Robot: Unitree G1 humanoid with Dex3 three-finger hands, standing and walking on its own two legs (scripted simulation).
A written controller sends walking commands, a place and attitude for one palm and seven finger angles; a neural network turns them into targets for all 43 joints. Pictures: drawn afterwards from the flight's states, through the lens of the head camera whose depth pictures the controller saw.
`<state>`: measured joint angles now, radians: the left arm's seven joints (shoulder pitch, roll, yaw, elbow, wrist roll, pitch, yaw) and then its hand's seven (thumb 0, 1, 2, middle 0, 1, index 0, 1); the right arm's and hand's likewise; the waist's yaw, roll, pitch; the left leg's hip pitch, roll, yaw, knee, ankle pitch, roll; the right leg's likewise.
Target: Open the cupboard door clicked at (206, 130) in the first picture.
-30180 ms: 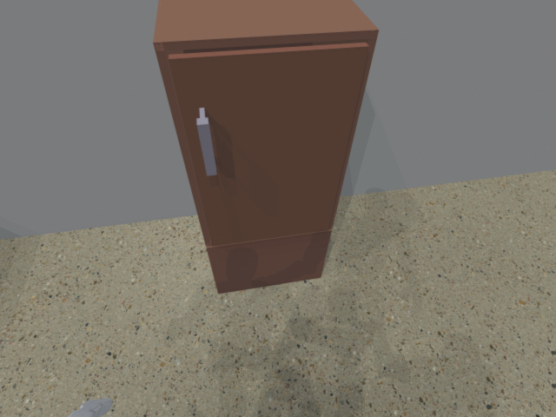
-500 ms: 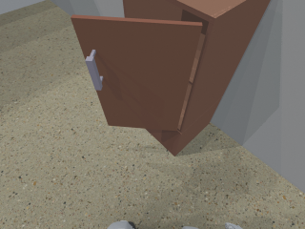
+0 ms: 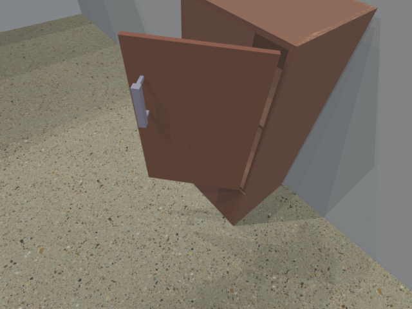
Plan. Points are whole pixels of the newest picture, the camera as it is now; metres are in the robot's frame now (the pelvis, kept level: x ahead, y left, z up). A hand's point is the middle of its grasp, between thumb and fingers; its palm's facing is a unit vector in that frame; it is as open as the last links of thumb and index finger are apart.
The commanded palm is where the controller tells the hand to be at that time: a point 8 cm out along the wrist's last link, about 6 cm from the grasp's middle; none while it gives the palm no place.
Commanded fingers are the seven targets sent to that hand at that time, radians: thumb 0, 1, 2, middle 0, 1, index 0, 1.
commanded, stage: come to a stop and stand still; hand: left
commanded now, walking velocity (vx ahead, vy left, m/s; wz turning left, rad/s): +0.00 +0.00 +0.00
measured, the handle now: (142, 102) +0.60 +0.23 +0.02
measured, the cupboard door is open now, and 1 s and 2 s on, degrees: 42 42 42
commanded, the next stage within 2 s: look again from close up in 0.36 s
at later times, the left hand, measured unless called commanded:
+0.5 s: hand out of the picture +0.02 +0.18 -0.18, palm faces -0.01 -0.98 -0.18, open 7.4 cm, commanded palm none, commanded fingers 0.00 0.90 0.90 -0.20 -0.30 -0.20 -0.30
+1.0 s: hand out of the picture +0.01 +0.15 -0.16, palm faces -0.03 -0.97 -0.24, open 7.4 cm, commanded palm none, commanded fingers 0.00 0.90 0.90 -0.20 -0.30 -0.20 -0.30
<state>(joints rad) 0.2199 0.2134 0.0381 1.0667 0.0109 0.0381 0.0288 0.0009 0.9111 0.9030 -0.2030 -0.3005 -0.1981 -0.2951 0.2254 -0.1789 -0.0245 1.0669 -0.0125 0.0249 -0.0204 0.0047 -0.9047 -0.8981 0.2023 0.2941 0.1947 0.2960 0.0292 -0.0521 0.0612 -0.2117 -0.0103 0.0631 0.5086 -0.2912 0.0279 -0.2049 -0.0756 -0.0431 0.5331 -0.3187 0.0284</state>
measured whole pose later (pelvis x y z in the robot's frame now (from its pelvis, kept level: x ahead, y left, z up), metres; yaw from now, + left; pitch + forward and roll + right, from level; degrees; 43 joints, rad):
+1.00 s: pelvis -0.01 -0.03 +0.00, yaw -2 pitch -1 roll +1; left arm 0.27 0.15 -0.01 1.08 0.01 -0.01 0.03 0.00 0.91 0.90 -0.20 -0.30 -0.20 -0.30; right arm 0.29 -0.18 0.01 1.08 -0.01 -0.01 -0.02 0.01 -0.91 -0.90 0.20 0.29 0.20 0.30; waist -0.01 0.03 0.04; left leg -0.18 0.03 0.08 0.47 -0.26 -0.01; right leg -0.21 -0.03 -0.02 0.53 -0.30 0.00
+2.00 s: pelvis +0.07 +0.05 +0.00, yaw -2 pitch +0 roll +2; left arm 0.21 0.19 0.03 1.00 0.02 0.00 0.03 0.00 0.91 0.90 -0.20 -0.30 -0.19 -0.29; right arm 0.18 -0.15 -0.01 0.99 -0.02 -0.01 -0.02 0.00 -0.91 -0.90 0.21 0.29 0.20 0.30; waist 0.01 -0.02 0.06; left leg -0.29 0.00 0.13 0.53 -0.24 0.04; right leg -0.27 -0.03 -0.05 0.58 -0.29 -0.01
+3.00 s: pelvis +0.09 +0.04 +0.01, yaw -2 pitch -1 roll +1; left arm 0.27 0.17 -0.02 1.10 0.01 -0.02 0.03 0.00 0.91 0.90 -0.20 -0.30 -0.20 -0.30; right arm 0.21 -0.18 0.02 1.12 -0.01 -0.02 -0.02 0.00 -0.91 -0.90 0.20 0.29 0.20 0.30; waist 0.01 -0.01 0.04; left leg -0.18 0.02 0.11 0.44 -0.24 0.01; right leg -0.15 0.01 -0.06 0.47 -0.30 -0.04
